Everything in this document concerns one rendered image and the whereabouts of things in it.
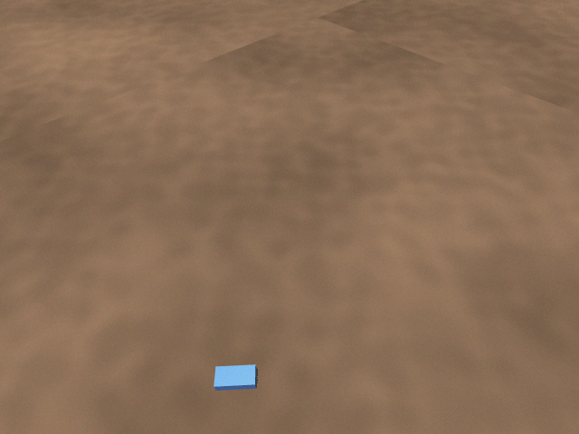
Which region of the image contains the small box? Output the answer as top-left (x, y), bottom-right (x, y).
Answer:
top-left (214, 364), bottom-right (257, 391)

